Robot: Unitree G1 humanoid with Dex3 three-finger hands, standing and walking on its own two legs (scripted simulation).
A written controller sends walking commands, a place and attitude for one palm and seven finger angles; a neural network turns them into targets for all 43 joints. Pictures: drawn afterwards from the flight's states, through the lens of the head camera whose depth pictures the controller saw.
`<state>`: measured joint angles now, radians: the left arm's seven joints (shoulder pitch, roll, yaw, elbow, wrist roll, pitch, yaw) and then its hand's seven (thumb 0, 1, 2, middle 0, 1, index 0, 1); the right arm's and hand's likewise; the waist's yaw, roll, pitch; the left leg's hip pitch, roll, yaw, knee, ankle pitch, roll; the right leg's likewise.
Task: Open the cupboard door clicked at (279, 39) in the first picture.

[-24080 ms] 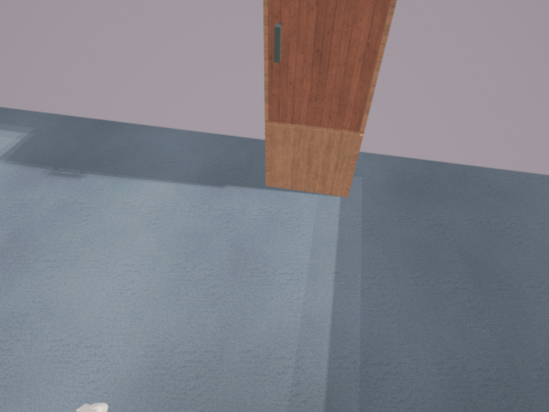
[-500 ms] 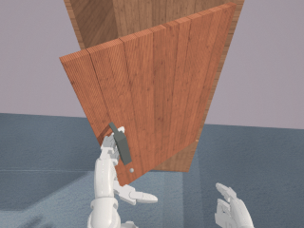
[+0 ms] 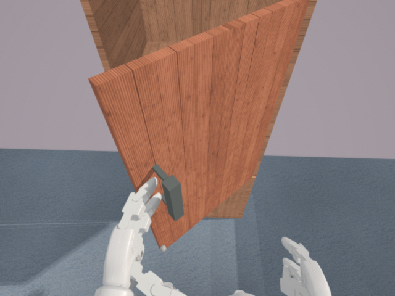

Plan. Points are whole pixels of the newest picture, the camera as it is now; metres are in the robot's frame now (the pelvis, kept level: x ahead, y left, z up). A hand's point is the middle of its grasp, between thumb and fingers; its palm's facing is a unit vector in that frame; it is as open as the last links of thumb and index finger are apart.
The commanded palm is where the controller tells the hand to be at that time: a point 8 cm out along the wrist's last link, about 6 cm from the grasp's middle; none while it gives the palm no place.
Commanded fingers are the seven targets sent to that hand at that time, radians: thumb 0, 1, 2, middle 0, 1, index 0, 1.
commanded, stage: slide the hand sideways off the handle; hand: left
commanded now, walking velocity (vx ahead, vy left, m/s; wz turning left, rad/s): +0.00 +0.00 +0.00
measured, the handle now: (167, 192) +0.30 +0.07 +0.08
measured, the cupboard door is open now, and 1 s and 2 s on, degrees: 42 42 42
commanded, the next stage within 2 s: draw the hand back to the body in 0.60 s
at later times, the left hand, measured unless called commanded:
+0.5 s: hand (131, 266) +0.17 +0.11 +0.08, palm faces +0.00 -1.00 -0.01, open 16.3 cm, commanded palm +0.13 +0.17 +0.08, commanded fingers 0.00 -0.50 0.30 -0.15 -0.30 -0.15 -0.30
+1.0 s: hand (100, 269) +0.16 +0.15 +0.12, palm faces +0.00 -1.00 -0.05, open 16.3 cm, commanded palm +0.12 +0.21 +0.12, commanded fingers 0.00 -0.50 0.30 -0.15 -0.30 -0.15 -0.30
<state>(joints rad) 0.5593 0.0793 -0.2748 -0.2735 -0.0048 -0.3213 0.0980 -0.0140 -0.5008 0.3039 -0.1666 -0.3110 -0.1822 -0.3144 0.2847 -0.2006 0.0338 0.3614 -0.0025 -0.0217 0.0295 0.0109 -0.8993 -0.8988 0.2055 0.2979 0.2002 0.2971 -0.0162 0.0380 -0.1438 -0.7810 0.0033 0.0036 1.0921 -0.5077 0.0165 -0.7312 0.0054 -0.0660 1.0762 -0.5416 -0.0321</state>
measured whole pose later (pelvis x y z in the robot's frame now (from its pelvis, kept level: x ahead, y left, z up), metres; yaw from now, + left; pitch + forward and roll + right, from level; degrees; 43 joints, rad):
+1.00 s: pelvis +0.00 +0.00 +0.01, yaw +1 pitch +9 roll -2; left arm 0.75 0.21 0.00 -0.47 -0.21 -0.26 -0.13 -0.01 -0.50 0.30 -0.15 -0.30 -0.15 -0.30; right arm 0.28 -0.19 0.02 0.37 0.05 -0.02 -0.05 0.01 -0.90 -0.90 0.21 0.30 0.20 0.30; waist 0.01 0.06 -0.17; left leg -0.74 0.01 -0.03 1.08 -0.50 0.02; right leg -0.67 0.02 -0.09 1.03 -0.52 -0.03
